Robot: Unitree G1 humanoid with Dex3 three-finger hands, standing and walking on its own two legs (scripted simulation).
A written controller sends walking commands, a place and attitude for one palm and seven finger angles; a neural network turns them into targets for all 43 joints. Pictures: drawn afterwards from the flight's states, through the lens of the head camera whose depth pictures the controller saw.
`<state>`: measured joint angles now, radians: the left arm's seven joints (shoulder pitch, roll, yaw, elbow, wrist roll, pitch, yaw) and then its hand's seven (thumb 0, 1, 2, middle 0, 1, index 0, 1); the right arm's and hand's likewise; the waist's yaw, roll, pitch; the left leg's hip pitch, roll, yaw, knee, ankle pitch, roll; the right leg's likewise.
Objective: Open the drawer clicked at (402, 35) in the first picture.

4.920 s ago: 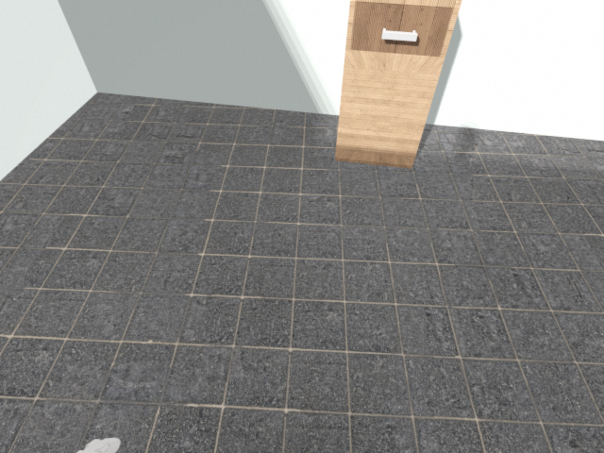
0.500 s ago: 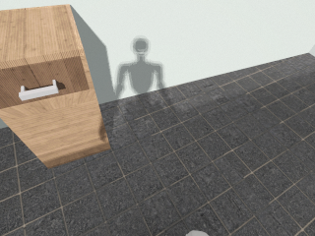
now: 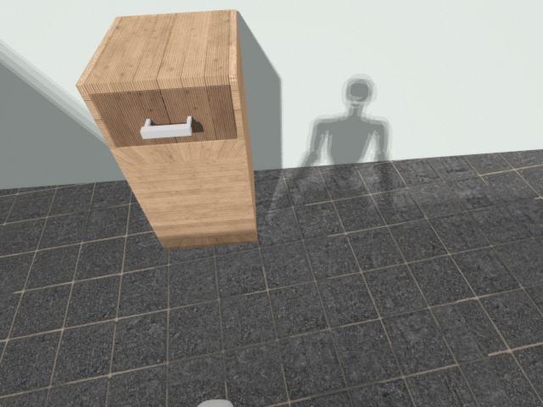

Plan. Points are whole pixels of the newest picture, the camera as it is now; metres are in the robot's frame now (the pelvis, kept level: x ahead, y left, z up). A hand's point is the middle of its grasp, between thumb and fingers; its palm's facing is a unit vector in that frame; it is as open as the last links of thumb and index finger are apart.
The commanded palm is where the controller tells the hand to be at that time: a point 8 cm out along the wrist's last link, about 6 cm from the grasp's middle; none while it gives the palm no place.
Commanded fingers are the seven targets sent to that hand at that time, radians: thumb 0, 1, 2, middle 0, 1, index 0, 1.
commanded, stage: take the last steps up to it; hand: left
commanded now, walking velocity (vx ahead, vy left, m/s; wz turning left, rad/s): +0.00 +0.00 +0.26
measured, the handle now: (167, 126) +0.81 +0.35 -0.09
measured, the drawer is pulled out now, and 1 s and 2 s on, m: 0.00 0.00 0.00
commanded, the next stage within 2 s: come to a stop and stand still in 1.24 s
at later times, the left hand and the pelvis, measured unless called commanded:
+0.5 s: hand out of the picture +0.04 +0.22 -0.17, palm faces +0.14 -0.96 -0.24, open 7.4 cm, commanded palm none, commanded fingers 0.00 0.90 0.90 -0.20 -0.30 -0.20 -0.30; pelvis +0.02 +0.02 -0.01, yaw +6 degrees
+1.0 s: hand out of the picture +0.07 +0.26 -0.19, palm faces +0.20 -0.97 -0.14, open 7.4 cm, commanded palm none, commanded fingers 0.00 0.90 0.90 -0.20 -0.30 -0.20 -0.30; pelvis +0.15 +0.10 -0.01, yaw +7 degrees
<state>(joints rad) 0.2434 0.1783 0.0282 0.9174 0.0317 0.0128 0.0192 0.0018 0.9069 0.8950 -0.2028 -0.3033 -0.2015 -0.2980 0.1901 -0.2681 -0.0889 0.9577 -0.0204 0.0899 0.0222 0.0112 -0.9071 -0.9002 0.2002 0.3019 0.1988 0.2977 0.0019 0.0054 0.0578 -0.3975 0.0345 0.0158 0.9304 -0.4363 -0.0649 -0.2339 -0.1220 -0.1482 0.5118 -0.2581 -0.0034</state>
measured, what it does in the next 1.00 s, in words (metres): walks ahead: left foot, then right foot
